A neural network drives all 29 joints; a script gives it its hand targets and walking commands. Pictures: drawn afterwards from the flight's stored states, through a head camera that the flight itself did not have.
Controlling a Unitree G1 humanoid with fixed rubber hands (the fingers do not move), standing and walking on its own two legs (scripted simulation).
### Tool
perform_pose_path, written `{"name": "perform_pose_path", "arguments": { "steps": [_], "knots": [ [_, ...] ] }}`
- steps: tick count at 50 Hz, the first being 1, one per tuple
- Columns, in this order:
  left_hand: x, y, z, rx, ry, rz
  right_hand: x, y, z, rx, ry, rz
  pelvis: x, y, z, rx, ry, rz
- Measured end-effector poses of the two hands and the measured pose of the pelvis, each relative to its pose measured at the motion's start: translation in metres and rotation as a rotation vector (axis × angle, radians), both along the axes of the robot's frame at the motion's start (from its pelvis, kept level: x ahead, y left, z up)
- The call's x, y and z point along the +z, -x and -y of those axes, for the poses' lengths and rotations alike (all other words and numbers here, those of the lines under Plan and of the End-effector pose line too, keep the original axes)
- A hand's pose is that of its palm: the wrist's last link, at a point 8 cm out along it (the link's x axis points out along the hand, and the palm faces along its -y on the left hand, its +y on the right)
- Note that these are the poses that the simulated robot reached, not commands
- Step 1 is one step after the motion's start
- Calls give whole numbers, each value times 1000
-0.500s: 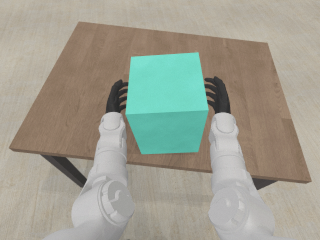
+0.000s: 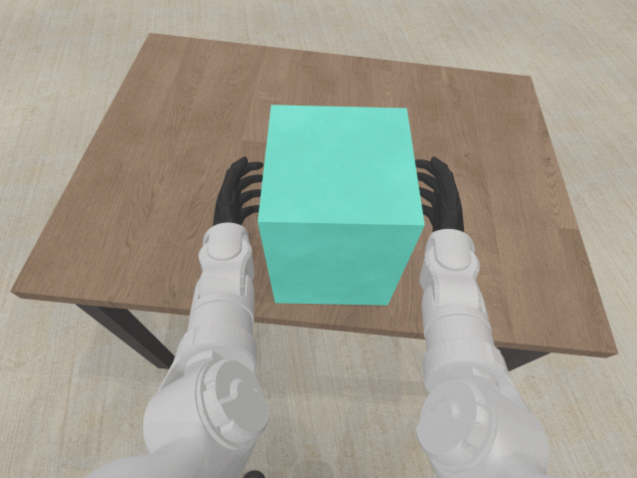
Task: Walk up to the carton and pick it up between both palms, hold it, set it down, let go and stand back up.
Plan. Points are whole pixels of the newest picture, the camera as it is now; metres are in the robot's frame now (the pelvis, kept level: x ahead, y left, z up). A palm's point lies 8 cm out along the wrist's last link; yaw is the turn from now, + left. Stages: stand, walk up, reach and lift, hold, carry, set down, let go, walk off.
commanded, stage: set down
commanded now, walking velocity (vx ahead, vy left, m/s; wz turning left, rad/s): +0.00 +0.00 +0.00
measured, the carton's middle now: (334, 214) +0.48 +0.03 -0.01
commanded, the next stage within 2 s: none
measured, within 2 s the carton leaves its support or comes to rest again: rests again in 0.54 s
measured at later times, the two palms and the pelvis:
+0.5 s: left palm (210, 215) +0.43 +0.20 +0.03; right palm (422, 226) +0.44 -0.08 +0.04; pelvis -0.02 +0.01 -0.01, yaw +0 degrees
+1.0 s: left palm (162, 200) +0.43 +0.25 +0.05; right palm (454, 197) +0.47 -0.11 +0.07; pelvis -0.02 +0.00 -0.02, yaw +2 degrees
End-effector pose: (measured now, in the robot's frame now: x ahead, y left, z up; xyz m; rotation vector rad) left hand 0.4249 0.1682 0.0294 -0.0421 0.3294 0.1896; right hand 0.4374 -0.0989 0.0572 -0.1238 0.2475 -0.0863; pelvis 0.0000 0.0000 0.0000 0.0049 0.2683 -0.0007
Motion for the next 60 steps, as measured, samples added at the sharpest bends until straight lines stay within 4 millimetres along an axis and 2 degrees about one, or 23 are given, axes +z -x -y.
{"name": "perform_pose_path", "arguments": {
  "steps": [7,17,21,28,33,39,46,53,60],
  "knots": [
    [-6,1,2,-6,-10,-7,-16,7,5,10,-9,-46,-1,4,0,-9,3,-20],
    [-13,4,-5,-14,-15,-26,-20,6,2,33,-21,-64,-4,10,-3,-8,12,-62],
    [-13,2,-15,2,-2,-31,-23,2,-7,66,-40,-94,-8,13,-6,-7,21,-107],
    [6,-9,-42,20,-30,-17,-19,-14,-30,102,-69,-123,-17,19,-11,14,41,-169],
    [13,-10,-61,32,-43,-29,-14,-22,-36,108,-65,-133,-20,19,-13,29,52,-180],
    [11,-5,-76,47,-42,-31,-5,-27,-27,104,-50,-121,-19,17,-12,46,57,-179],
    [14,-1,-83,50,-55,-5,7,-31,0,79,-45,-86,-18,17,-7,56,55,-180],
    [31,-6,-83,44,-65,20,17,-34,14,79,-60,-81,-18,18,-3,54,45,-174],
    [52,-11,-83,43,-59,47,33,-39,12,96,-63,-39,-17,18,-1,53,36,-161]
  ]
}}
